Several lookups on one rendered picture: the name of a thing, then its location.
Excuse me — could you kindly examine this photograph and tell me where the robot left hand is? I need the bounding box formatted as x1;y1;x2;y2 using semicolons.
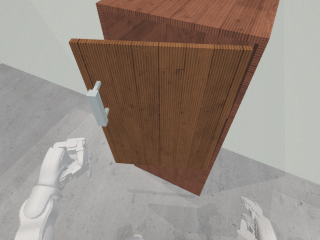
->
38;137;93;191

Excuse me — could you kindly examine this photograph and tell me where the cupboard door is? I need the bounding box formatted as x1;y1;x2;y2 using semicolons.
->
69;38;254;170

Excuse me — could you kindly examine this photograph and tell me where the handle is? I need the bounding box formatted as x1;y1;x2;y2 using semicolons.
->
86;81;109;127

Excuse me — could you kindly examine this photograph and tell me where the robot left forearm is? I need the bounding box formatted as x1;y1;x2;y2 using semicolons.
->
14;184;63;240

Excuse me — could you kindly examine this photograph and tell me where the robot right hand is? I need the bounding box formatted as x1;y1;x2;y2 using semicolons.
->
237;196;277;240

